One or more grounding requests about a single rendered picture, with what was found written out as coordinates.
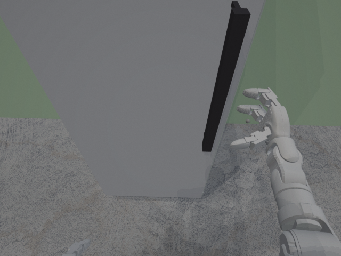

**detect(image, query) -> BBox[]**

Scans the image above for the handle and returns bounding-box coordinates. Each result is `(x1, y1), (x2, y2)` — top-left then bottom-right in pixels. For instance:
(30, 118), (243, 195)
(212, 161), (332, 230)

(202, 1), (250, 152)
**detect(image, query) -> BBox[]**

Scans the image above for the robot right hand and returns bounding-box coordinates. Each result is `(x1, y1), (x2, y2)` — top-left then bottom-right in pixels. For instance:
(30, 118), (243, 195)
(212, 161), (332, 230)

(230, 87), (290, 150)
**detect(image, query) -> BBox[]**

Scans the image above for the robot right forearm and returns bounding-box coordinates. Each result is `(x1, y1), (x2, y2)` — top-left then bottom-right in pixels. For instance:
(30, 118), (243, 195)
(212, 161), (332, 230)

(266, 137), (341, 245)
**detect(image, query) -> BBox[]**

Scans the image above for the robot left hand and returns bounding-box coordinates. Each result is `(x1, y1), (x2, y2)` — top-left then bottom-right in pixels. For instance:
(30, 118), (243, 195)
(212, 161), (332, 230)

(62, 239), (91, 256)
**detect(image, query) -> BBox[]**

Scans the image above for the right robot upper arm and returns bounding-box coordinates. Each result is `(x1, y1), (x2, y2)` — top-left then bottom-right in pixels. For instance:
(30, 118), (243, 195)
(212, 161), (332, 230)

(279, 229), (341, 256)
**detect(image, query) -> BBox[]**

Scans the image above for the fridge door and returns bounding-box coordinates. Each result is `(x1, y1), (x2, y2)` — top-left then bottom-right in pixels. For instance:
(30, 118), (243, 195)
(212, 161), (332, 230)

(0, 0), (264, 198)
